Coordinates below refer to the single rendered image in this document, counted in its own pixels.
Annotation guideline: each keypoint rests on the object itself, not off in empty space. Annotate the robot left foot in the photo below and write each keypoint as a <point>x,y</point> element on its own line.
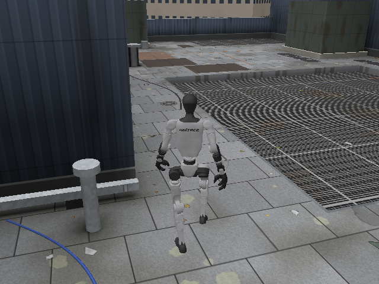
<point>182,247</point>

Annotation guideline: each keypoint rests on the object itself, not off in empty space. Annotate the right robot forearm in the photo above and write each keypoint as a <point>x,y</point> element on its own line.
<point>218,161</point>

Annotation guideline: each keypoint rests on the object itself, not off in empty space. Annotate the left robot forearm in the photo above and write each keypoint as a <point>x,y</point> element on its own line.
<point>161,154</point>

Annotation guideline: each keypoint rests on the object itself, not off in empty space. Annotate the robot foot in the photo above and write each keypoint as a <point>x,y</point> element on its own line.
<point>182,247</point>
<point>203,219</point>

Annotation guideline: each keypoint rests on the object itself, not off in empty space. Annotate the robot right hand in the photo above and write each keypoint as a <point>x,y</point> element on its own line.
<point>223,181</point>

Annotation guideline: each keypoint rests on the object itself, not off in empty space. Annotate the robot right upper arm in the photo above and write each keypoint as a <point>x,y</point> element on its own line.
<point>208,125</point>

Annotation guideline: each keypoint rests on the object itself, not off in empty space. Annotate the robot right foot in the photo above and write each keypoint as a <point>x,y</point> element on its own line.
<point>203,219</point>

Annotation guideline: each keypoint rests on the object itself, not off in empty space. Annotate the robot left upper arm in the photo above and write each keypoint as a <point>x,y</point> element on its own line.
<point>171,125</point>

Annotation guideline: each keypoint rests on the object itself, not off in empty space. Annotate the robot left hand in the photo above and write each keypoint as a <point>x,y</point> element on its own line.
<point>164,162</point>

